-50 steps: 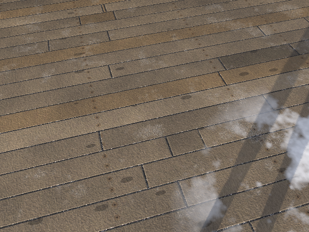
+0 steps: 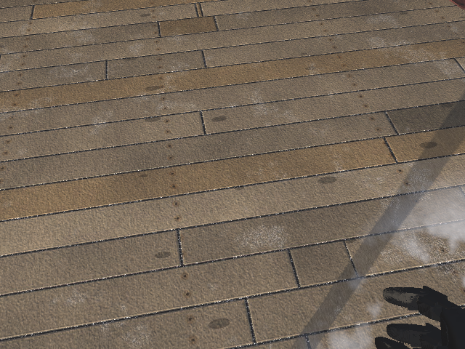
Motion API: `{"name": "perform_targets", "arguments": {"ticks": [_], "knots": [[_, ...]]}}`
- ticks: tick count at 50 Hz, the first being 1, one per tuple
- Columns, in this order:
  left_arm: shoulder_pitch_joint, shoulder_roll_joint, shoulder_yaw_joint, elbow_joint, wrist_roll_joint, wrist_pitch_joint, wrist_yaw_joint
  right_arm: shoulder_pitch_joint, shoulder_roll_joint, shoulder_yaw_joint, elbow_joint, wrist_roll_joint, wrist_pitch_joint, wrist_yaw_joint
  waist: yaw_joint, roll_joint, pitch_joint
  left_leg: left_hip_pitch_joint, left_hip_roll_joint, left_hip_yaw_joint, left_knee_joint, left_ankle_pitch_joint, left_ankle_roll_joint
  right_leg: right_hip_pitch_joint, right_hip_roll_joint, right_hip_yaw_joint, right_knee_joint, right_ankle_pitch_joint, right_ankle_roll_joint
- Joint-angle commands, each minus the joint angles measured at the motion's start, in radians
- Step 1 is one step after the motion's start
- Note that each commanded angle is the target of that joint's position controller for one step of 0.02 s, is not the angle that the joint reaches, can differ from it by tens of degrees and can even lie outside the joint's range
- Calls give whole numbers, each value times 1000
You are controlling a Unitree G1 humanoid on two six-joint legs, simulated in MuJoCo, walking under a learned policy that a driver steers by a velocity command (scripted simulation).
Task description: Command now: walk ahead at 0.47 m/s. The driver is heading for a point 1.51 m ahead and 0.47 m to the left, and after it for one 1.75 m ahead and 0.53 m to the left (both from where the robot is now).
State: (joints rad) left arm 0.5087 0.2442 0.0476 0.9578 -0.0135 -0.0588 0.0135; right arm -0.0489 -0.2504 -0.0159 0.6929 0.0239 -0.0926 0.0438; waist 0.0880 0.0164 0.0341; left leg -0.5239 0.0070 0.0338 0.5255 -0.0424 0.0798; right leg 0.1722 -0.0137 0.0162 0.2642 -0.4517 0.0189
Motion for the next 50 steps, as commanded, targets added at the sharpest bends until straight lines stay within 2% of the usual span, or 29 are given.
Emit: {"name": "perform_targets", "arguments": {"ticks": [1,2,3,4,5,6,7,9,13,18,22,24,26,27,28,29,30,31,32,33,34,35,37,38,39,42,44,46,50], "knots": [[-32,111,13,-94,37,1,7,472,-272,-100,71,-10,12,-31,-260,66,-304,768,199,-271,42,-81,113,-470,-77,-21,695,561,-71],[118,-26,-21,-85,5,-20,-4,478,-292,-94,85,-25,7,-11,-163,340,-445,947,389,-805,-200,-422,262,-754,91,83,992,-116,-35],[16,101,7,-84,-24,-39,-9,407,-188,-72,76,-13,2,-9,-186,196,-293,825,351,-810,-289,-552,212,-862,31,140,1094,-88,-50],[-104,150,22,-121,-40,-48,-11,327,-151,-62,68,-7,-2,-10,-171,110,-141,666,323,-636,-295,-487,170,-903,-20,102,1084,17,-67],[-152,143,20,-132,-30,-52,-3,260,-144,-58,60,-15,-8,-8,-134,10,-87,519,288,-516,-310,-330,153,-849,-73,85,1035,114,-70],[-164,134,26,-134,-12,-48,2,224,-128,-55,59,-29,-14,-5,-103,6,-57,416,248,-424,-328,-217,148,-801,-106,81,982,168,-68],[-142,121,27,-130,-6,-38,2,211,-113,-51,64,-40,-21,-4,-73,40,-64,361,220,-365,-352,-161,144,-741,-132,92,952,200,-68],[-127,94,24,-126,-4,-18,4,219,-104,-50,83,-33,-31,-3,-54,53,-55,308,198,-294,-395,-118,162,-721,-142,78,901,216,-57],[-277,100,25,-183,15,-10,7,288,-149,-58,122,-26,-30,-22,-82,14,15,320,195,-225,-441,-53,172,-863,-156,65,707,377,-15],[-449,65,7,-232,9,-31,-12,384,-180,-58,161,-12,-13,-41,-148,17,30,386,160,-130,-435,13,123,-832,-107,10,400,595,-9],[-568,69,-2,-282,0,-41,-36,467,-176,-56,202,-8,8,-42,-190,11,56,531,200,-131,-380,57,125,-874,-79,-1,287,555,-23],[-605,76,-3,-307,-3,-48,-51,485,-185,-59,215,-8,23,-45,-187,23,55,604,232,-143,-331,126,119,-881,-65,-3,250,484,-43],[-575,98,3,-309,-4,-52,-60,473,-200,-64,216,-7,33,-50,-153,50,25,646,248,-145,-268,272,102,-807,-39,-17,222,404,-71],[-516,123,13,-297,-3,-53,-60,455,-212,-67,212,-8,37,-52,-115,71,-17,649,239,-135,-199,443,90,-705,-8,-41,214,370,-90],[-381,160,34,-258,-2,-54,-55,431,-209,-63,206,-10,42,-52,-39,69,-103,618,199,-97,-48,590,67,-511,23,-69,183,397,-122],[-192,217,57,-209,6,-53,-45,418,-186,-50,185,-20,41,-54,41,49,-240,457,153,-64,182,499,36,-200,-53,5,232,441,-177],[-58,322,84,-184,24,-45,-37,525,-73,-14,159,-27,19,-43,24,-164,-414,21,-1,-6,587,69,-44,248,-326,444,231,331,-337],[-37,244,64,-172,11,-37,-36,523,-86,-14,182,-16,-6,-37,34,-232,-480,-146,-67,-134,752,-521,-46,308,-401,716,85,242,-384],[-118,187,43,-182,5,-33,-33,427,-185,-42,153,14,-21,-30,31,-175,-307,-241,1,-161,820,-486,-30,178,-360,577,55,186,-325],[-199,162,33,-197,4,-30,-30,355,-185,-42,131,23,-28,-30,1,-115,-191,-242,56,-124,784,-392,-25,16,-318,437,25,225,-290],[-263,121,20,-201,10,-31,-35,311,-167,-44,130,9,-21,-36,-28,-37,-91,-210,92,-105,710,-318,-27,-135,-264,322,-27,286,-253],[-297,112,18,-205,19,-40,-35,345,-154,-48,133,4,-8,-39,-71,-95,-70,-144,123,-117,662,-265,-36,-228,-251,262,-64,332,-248],[-316,108,21,-190,21,-56,-41,393,-108,-42,154,3,22,-41,-103,-98,-50,-70,136,-122,630,-228,-59,-333,-229,174,-124,383,-252],[-318,107,22,-180,27,-62,-40,391,-102,-45,155,6,35,-47,-112,-75,-36,-80,134,-128,629,-200,-60,-354,-210,120,-142,399,-240],[-313,134,29,-169,30,-67,-37,372,-93,-42,139,6,41,-49,-115,-99,-15,-106,134,-141,589,-168,-73,-374,-230,91,-157,445,-253],[-290,147,33,-143,31,-66,-23,287,-99,-47,107,-4,35,-45,-95,-69,6,-147,120,-143,406,7,-85,-345,-196,-24,-166,507,-224],[-286,155,32,-139,26,-65,-16,223,-83,-42,86,-8,27,-32,-71,-62,16,-116,104,-99,260,121,-77,-333,-173,-96,-169,533,-196],[-249,177,38,-121,21,-60,-9,151,-61,-32,56,-8,26,-20,-38,-54,31,-108,100,-67,176,165,-70,-291,-199,-113,-178,515,-195],[-196,195,48,-89,3,-27,-2,60,-70,-33,-10,-6,28,5,-16,-46,56,-196,88,-44,90,72,-32,-95,-261,-139,-105,596,-175]]}}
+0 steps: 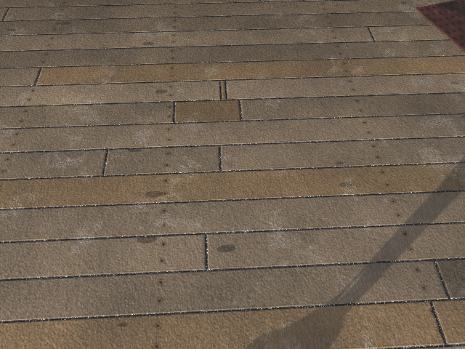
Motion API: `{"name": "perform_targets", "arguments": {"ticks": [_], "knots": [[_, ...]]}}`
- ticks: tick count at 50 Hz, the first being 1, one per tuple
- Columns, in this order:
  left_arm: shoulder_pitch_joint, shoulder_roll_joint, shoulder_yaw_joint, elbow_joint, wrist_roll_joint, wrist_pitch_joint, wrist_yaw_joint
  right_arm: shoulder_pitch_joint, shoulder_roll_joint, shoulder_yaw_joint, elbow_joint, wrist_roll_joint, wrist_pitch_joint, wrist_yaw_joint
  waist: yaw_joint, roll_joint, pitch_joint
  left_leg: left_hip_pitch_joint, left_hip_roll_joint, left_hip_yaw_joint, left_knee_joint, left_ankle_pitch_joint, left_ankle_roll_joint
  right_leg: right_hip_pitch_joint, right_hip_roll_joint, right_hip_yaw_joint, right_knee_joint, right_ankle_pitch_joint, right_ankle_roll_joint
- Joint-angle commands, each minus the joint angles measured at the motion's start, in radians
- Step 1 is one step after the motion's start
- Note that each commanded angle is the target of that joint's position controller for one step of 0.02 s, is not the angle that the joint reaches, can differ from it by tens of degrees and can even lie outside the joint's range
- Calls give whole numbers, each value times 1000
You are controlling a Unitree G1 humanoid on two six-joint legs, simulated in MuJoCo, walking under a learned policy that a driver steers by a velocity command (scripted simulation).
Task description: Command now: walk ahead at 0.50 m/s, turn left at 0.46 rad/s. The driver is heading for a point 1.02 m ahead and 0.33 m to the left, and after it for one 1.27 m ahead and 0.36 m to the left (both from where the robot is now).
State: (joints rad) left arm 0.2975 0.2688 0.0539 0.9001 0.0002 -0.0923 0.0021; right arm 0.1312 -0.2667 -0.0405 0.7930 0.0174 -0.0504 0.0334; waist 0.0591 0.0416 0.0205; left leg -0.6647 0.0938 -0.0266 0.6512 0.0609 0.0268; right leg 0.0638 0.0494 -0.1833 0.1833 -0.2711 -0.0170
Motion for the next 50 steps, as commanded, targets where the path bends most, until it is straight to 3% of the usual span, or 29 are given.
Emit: {"name": "perform_targets", "arguments": {"ticks": [1,3,5,6,7,8,9,10,11,12,14,17,20,24,27,29,30,31,32,33,34,35,37,38,39,40,41,46,50], "knots": [[15,176,44,-30,-14,17,11,-127,-60,-11,-125,1,-14,22,6,-77,66,-55,-9,32,-44,-81,34,48,-336,52,10,482,-130],[-8,202,52,-41,-15,35,20,-87,-87,-26,-138,2,-9,31,-33,-108,17,45,-65,93,-44,-189,68,79,-337,22,134,787,-105],[-33,210,53,-56,-13,54,32,139,-159,-71,-93,7,-4,24,-162,-108,-114,362,-153,136,-93,-199,124,4,-289,-24,461,966,-62],[-16,185,40,-79,0,49,36,305,-244,-107,-59,8,4,4,-226,-9,-216,676,-58,-52,-118,-189,185,-233,-245,-29,762,704,-18],[66,37,-8,-132,20,15,17,276,-337,-124,-84,20,5,-6,-123,264,-320,1039,211,-647,-232,-334,404,-712,-7,36,1174,-188,58],[0,123,5,-135,-10,-35,-4,302,-259,-96,-100,6,-3,-4,-178,129,-420,1099,247,-810,-350,-407,409,-833,-15,282,1257,-292,28],[-102,162,15,-167,-47,-56,-15,279,-204,-82,-97,-6,-11,-6,-192,74,-287,1013,210,-639,-348,-341,347,-892,-65,285,1242,-222,1],[-122,144,10,-178,-37,-65,-11,215,-184,-75,-102,-4,-18,-5,-141,-31,-177,849,165,-508,-348,-222,307,-869,-113,277,1131,-141,-6],[-132,148,17,-172,-7,-60,-1,154,-149,-65,-118,-3,-20,-8,-107,-59,-131,721,133,-425,-362,-127,285,-806,-148,271,1038,-99,2],[-116,152,22,-175,3,-50,1,119,-145,-60,-135,-13,-20,-11,-73,-23,-98,619,112,-384,-376,-15,290,-735,-161,272,999,-81,14],[-89,136,23,-176,12,-26,0,95,-144,-62,-147,-11,-20,-17,-42,-18,-82,516,80,-334,-415,24,290,-677,-166,262,911,-57,41],[-160,100,12,-207,18,-8,4,132,-179,-73,-141,0,-20,-36,-58,-14,-43,436,38,-249,-430,65,266,-676,-142,233,720,79,83],[-268,75,1,-238,11,-12,-1,165,-187,-77,-132,4,-10,-47,-103,24,-32,399,-8,-218,-417,-54,215,-610,-97,230,490,285,90],[-350,101,8,-274,-5,-26,-15,225,-183,-76,-109,11,1,-50,-134,49,-24,450,16,-297,-359,-147,188,-563,-59,252,350,334,73],[-322,136,25,-276,-9,-40,-24,222,-178,-76,-109,7,9,-55,-105,80,-29,521,45,-388,-272,-158,167,-511,-51,268,300,226,37],[-179,166,47,-242,-3,-49,-18,194,-145,-65,-122,3,12,-53,-26,86,-87,496,-7,-376,-142,-102,126,-304,-61,249,240,214,-11],[-43,214,62,-230,15,-53,-9,191,-87,-43,-140,-7,8,-49,34,6,-210,394,-65,-305,102,-176,89,-66,-205,377,259,167,-73],[65,300,83,-204,29,-40,-7,323,-22,-23,-166,12,-2,-49,-8,-289,-340,49,-214,-159,436,-581,14,278,-439,804,198,3,-239],[72,233,73,-195,-1,-33,-14,341,-113,-34,-154,27,-6,-51,0,-312,-315,-119,-141,-159,607,-651,-2,283,-495,997,133,-244,-265],[27,156,52,-213,-5,-26,-10,244,-183,-53,-153,23,0,-51,28,-195,-182,-158,-98,-159,661,-557,-10,170,-445,848,113,-268,-216],[-22,132,42,-220,4,-18,-7,177,-185,-56,-166,11,6,-52,20,-130,-104,-136,-65,-123,654,-481,-15,51,-398,699,104,-151,-179],[-55,112,34,-214,9,-13,-6,138,-171,-58,-180,0,7,-49,3,-117,-45,-113,-39,-118,611,-429,-18,-49,-357,599,81,-38,-167],[-58,90,27,-202,15,-18,-6,135,-130,-56,-184,6,12,-37,-20,-142,-3,-32,-1,-105,552,-387,-13,-164,-298,440,43,148,-141],[-68,105,31,-192,11,-20,-6,150,-103,-51,-193,14,19,-33,-42,-174,-16,-34,3,-86,526,-377,-19,-165,-304,413,20,147,-159],[-66,95,32,-186,5,-24,-7,138,-96,-51,-189,10,25,-37,-33,-135,-13,-36,8,-82,524,-353,-16,-171,-282,365,-2,172,-152],[-67,131,40,-177,6,-27,-6,122,-84,-46,-212,11,29,-34,-47,-165,-5,-56,15,-81,480,-330,-27,-183,-317,353,-17,205,-175],[-67,136,44,-171,2,-28,-6,104,-81,-42,-218,7,33,-33,-42,-145,6,-71,26,-81,438,-312,-38,-177,-325,325,-28,247,-188],[-45,174,53,-141,0,-12,3,-23,-60,-31,-241,5,17,-6,1,-100,19,-36,12,-20,167,-77,-29,-125,-295,143,-26,343,-147],[3,205,62,-110,-17,6,4,-122,-60,-29,-280,10,16,17,26,-103,55,-4,-9,36,29,-82,5,-47,-321,76,-9,369,-121]]}}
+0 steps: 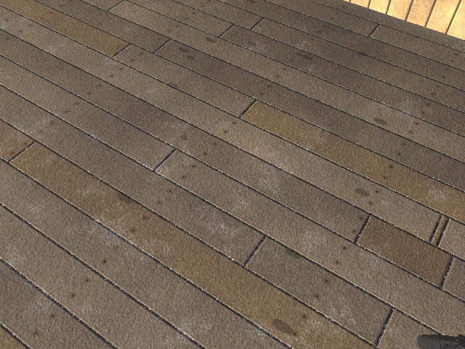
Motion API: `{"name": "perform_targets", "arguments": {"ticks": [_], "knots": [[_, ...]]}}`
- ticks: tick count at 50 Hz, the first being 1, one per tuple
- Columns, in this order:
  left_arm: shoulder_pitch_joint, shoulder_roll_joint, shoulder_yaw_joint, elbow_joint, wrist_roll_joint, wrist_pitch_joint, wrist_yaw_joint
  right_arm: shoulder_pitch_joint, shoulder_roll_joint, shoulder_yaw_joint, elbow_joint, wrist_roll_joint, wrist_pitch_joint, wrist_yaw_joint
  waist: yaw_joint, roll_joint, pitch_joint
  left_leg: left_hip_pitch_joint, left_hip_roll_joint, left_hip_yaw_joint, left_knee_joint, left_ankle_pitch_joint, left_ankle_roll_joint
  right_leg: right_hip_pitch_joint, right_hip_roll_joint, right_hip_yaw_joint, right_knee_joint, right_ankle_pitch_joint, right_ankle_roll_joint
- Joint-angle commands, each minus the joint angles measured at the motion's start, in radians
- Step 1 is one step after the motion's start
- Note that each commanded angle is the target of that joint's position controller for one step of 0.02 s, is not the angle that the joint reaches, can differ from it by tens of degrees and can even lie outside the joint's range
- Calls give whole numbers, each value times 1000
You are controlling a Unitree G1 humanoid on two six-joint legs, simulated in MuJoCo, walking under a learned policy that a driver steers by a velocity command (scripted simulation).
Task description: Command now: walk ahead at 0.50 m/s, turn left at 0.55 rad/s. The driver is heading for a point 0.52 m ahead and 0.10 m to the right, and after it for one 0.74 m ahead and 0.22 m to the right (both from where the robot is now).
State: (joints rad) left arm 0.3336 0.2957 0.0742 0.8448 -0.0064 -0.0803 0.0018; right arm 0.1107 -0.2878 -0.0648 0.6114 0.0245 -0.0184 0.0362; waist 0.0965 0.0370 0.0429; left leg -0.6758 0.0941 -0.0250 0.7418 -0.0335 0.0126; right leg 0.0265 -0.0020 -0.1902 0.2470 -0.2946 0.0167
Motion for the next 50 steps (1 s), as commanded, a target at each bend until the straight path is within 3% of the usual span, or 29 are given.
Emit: {"name": "perform_targets", "arguments": {"ticks": [1,3,4,5,6,7,8,9,10,11,12,13,15,18,22,24,28,31,32,33,34,35,36,37,38,40,42,45,50], "knots": [[-20,184,43,-46,-18,0,3,-114,-40,-6,-108,2,-16,18,-14,-99,36,27,-22,46,-87,-29,35,10,-280,74,-54,450,-151],[-13,213,50,-36,-29,10,4,-80,-66,-21,-113,-7,-15,19,-58,-123,-1,139,-80,87,-120,-135,77,43,-289,49,50,751,-140],[-18,224,51,-33,-32,16,5,5,-97,-39,-94,-11,-12,16,-118,-129,-55,267,-120,109,-153,-153,104,40,-279,26,174,896,-128],[-23,209,42,-31,-31,20,8,171,-140,-67,-43,-9,-10,6,-208,-105,-140,510,-160,122,-217,-76,137,-39,-246,-9,362,923,-102],[-14,157,18,-49,-2,14,11,339,-212,-92,-3,-9,-1,-13,-273,-8,-243,828,-32,-71,-197,-37,185,-289,-206,-15,655,593,-62],[101,26,-29,-93,19,-9,-8,312,-317,-97,-3,-5,-11,-17,-143,247,-371,1103,240,-634,-303,-223,372,-682,-20,76,1006,-282,-7],[1,128,-7,-78,-21,-34,-18,338,-217,-71,-17,-7,-21,-13,-224,112,-430,1088,270,-737,-414,-313,369,-766,-26,256,1113,-293,-17],[-95,163,3,-111,-55,-43,-21,285,-179,-55,-5,-16,-33,-9,-225,84,-269,969,244,-563,-426,-221,319,-834,-67,246,1119,-213,-33],[-115,145,-3,-111,-45,-44,-14,221,-152,-45,-2,-14,-40,-10,-183,18,-191,824,207,-436,-430,-118,280,-801,-115,245,1045,-122,-41],[-123,137,0,-98,-21,-37,-9,162,-109,-31,-1,-20,-44,-10,-150,-11,-124,700,166,-330,-459,-30,250,-751,-143,243,981,-61,-38],[-81,135,2,-87,-18,-25,-12,142,-94,-25,-1,-33,-55,-9,-114,38,-109,607,153,-267,-477,98,243,-671,-162,261,961,-23,-34],[-36,117,1,-73,-21,-9,-14,122,-94,-26,6,-34,-63,-10,-86,51,-118,571,153,-239,-514,75,252,-633,-168,265,939,2,-21],[-37,94,0,-61,-24,17,-10,113,-96,-29,30,-35,-83,-12,-74,17,-78,507,140,-154,-573,79,245,-633,-160,270,899,53,-5],[-104,73,-2,-80,-18,29,-5,139,-105,-33,66,-44,-94,-24,-93,2,-24,523,127,-44,-606,122,219,-722,-139,310,770,205,14],[-197,48,-9,-105,-14,16,-25,142,-115,-31,91,-40,-94,-36,-130,1,10,555,100,81,-631,110,166,-697,-104,260,531,423,2],[-259,26,-19,-133,-14,14,-36,178,-127,-34,116,-34,-89,-41,-159,2,34,608,117,110,-629,132,154,-708,-95,229,451,447,-12],[-335,27,-23,-193,-12,12,-64,226,-144,-43,155,-19,-57,-48,-182,-7,53,786,170,141,-543,289,144,-784,-74,180,371,313,-53],[-252,71,0,-207,-2,16,-77,183,-181,-51,141,-17,-26,-71,-113,60,-30,822,157,185,-316,831,98,-622,26,80,363,164,-101],[-130,112,22,-183,-2,16,-73,171,-186,-51,135,-18,-17,-79,-50,66,-101,787,134,196,-149,910,73,-469,68,70,341,178,-124],[10,166,48,-159,2,15,-58,150,-181,-45,125,-10,-20,-85,36,34,-173,654,86,214,82,778,23,-226,69,118,242,347,-163],[68,277,71,-157,9,24,-34,230,-89,-16,93,-53,-39,-77,-11,-203,-300,313,-34,207,452,-7,-46,143,-173,439,335,781,-280],[45,287,61,-194,19,16,-36,307,-52,12,74,-55,-69,-54,-54,-278,-517,39,-206,-5,740,-662,-80,405,-393,930,245,883,-488],[33,220,50,-214,16,24,-37,202,-153,-13,82,-20,-81,-40,19,-107,-524,12,-127,-124,765,-601,-59,364,-340,793,224,865,-434],[-32,180,39,-219,0,26,-34,128,-146,-9,48,-3,-83,-40,-4,-78,-369,-33,-86,-102,684,-525,-44,227,-296,656,211,822,-385],[-86,142,27,-214,-17,35,-32,48,-125,-7,49,-27,-72,-57,-31,48,-211,-28,-55,-50,587,-464,-38,51,-221,564,150,731,-305],[-140,146,29,-237,4,40,-21,133,-139,-15,46,-30,-42,-66,-112,-67,-147,91,-33,-72,534,-427,-71,-183,-215,531,108,816,-350],[-175,148,33,-242,8,45,-14,173,-114,-12,66,-32,-29,-71,-142,-76,-146,141,-39,-52,410,-391,-92,-277,-153,454,98,788,-316],[-154,178,42,-234,-1,62,6,131,-88,-2,57,-41,-21,-81,-127,-87,-198,146,-69,-44,249,-287,-122,-284,-136,445,132,825,-289],[-174,174,41,-247,-9,103,30,25,-95,-3,31,-29,-8,-71,-95,-152,-197,200,-105,-69,56,-173,-121,-307,-103,520,144,446,-226]]}}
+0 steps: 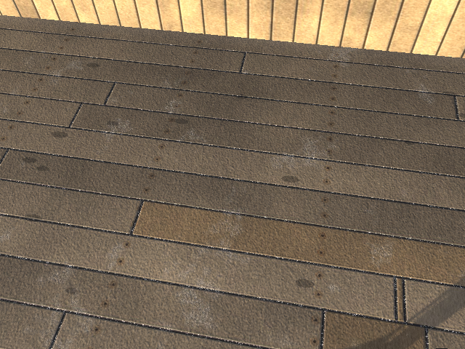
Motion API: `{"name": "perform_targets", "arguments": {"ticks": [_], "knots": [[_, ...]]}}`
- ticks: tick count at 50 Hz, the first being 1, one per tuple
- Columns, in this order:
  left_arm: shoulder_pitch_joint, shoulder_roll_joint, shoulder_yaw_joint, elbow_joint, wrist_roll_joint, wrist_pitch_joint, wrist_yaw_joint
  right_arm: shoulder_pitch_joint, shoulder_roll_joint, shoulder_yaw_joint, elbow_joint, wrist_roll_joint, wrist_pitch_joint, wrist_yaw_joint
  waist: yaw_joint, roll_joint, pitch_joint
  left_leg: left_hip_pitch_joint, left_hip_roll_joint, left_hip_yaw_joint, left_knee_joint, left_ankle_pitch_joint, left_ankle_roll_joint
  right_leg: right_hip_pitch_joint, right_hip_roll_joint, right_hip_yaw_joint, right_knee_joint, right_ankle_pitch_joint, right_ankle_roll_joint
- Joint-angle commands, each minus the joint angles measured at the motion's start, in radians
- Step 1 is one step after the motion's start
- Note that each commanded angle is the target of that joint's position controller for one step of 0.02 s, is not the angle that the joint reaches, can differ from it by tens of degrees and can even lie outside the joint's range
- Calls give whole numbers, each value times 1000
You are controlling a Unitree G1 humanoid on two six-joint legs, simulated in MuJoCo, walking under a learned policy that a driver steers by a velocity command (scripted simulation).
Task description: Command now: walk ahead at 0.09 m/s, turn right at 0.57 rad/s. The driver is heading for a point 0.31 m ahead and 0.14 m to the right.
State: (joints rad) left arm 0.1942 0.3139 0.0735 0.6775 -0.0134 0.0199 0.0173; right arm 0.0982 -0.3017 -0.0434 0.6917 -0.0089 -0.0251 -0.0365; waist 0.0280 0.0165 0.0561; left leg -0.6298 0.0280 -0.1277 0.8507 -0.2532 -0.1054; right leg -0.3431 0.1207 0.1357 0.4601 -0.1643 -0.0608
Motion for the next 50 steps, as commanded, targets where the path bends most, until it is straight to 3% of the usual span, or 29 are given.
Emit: {"name": "perform_targets", "arguments": {"ticks": [1,3,5,6,7,8,9,10,11,12,14,16,20,23,26,27,28,29,30,31,32,33,36,40,46,49,50], "knots": [[-34,155,42,-82,-1,7,15,23,-84,-26,-55,6,-3,5,-21,-145,-199,162,-47,27,-92,37,2,69,-225,221,-61,270,-144],[-33,147,40,-87,-1,12,13,16,-94,-32,-61,8,-14,13,-19,-170,-185,187,-61,16,-183,8,16,103,-229,281,-24,252,-135],[-63,133,36,-99,-9,15,14,62,-100,-42,-50,10,-30,19,-55,-185,-173,283,-60,24,-381,97,46,118,-203,320,32,228,-98],[-54,108,29,-103,-9,15,15,88,-123,-51,-43,5,-37,18,-59,-163,-170,383,2,-1,-478,221,77,76,-164,306,85,130,-58],[15,48,12,-103,8,14,12,88,-191,-64,-59,-12,-33,9,-14,29,-212,516,227,-187,-484,426,163,-23,-70,182,287,-208,-2],[38,73,18,-135,3,7,12,100,-226,-74,-41,-47,-19,10,17,293,-181,554,387,-442,-512,608,353,-230,44,33,470,-535,53],[76,155,41,-110,13,1,9,92,-177,-66,-59,-33,-18,12,2,225,-191,553,410,-457,-511,571,407,-272,-29,36,671,-512,92],[58,190,57,-85,-2,9,9,70,-124,-52,-69,-25,-15,9,-10,136,-171,528,343,-316,-486,522,364,-276,-51,25,750,-436,110],[59,172,59,-66,-7,25,15,40,-104,-47,-76,-14,-8,7,-1,87,-152,509,274,-213,-477,455,315,-277,-67,8,777,-378,130],[45,155,55,-73,-7,37,17,20,-96,-44,-77,-1,-2,3,-6,94,-130,493,250,-161,-482,426,300,-289,-81,-4,789,-331,145],[18,99,39,-90,-13,45,11,23,-104,-45,-71,-8,11,-5,-18,124,-109,464,197,-54,-509,413,292,-260,-90,-67,725,-270,160],[-27,76,31,-115,-15,42,8,49,-115,-53,-62,-13,21,-12,-46,158,-127,518,212,-24,-512,429,311,-256,-106,-94,628,-260,167],[-51,66,24,-138,-6,41,-8,38,-156,-72,-57,-4,29,-7,-60,178,-167,519,258,27,-512,428,325,-127,-144,-133,428,-247,147],[-36,83,33,-141,-7,47,-21,30,-170,-79,-48,10,29,4,-57,188,-161,505,280,47,-499,382,316,-49,-140,-170,298,-222,116],[48,80,45,-113,-5,49,-32,14,-164,-80,-33,35,30,6,-6,156,-155,444,257,107,-402,286,242,115,-103,-212,31,-52,44],[80,109,57,-105,-1,47,-25,65,-129,-73,-9,32,29,10,-4,69,-146,345,213,170,-294,163,168,226,-120,-143,-62,62,5],[104,228,83,-122,3,41,-7,76,-59,-51,-35,-18,29,17,-34,-252,-142,78,85,281,15,-233,55,377,-382,217,-97,400,-101],[93,261,82,-143,39,20,-15,-32,-84,-56,-88,-19,25,5,23,-309,-145,-54,-24,147,221,-428,30,283,-515,400,-124,454,-287],[76,217,70,-140,47,-2,-19,-61,-121,-68,-85,-3,26,-1,32,-207,-140,-58,-1,77,314,-381,39,257,-470,338,-141,370,-279],[29,187,60,-133,35,-13,-15,-46,-128,-75,-74,7,28,-4,-1,-174,-115,-60,10,58,322,-291,50,238,-409,260,-133,315,-219],[-11,160,52,-136,16,-14,-9,-23,-124,-78,-51,1,31,-11,-20,-137,-114,-58,16,52,302,-226,48,238,-363,218,-123,275,-172],[-38,146,44,-138,2,-11,-3,-10,-128,-81,-47,-6,32,-15,-31,-147,-114,-42,12,53,298,-178,39,225,-343,197,-118,305,-158],[-24,136,37,-135,9,-5,11,8,-99,-75,-41,5,26,-4,-37,-151,-153,12,-20,60,267,-107,23,232,-311,180,-107,358,-162],[-3,160,47,-128,4,3,21,-38,-75,-63,-53,8,21,3,-12,-157,-147,50,-38,46,51,-90,13,254,-299,233,-94,259,-159],[-33,176,54,-137,2,16,8,-32,-87,-65,-58,19,5,25,-4,-181,-136,201,-74,34,-153,-131,32,184,-284,360,-71,217,-163],[-68,170,53,-142,-13,24,6,18,-88,-69,-49,21,-8,37,-35,-179,-149,307,-81,41,-346,-54,56,185,-252,403,-26,253,-133],[-81,160,49,-144,-22,26,9,61,-90,-73,-35,19,-12,38,-62,-163,-168,410,-71,56,-472,56,73,139,-219,387,-11,126,-101]]}}
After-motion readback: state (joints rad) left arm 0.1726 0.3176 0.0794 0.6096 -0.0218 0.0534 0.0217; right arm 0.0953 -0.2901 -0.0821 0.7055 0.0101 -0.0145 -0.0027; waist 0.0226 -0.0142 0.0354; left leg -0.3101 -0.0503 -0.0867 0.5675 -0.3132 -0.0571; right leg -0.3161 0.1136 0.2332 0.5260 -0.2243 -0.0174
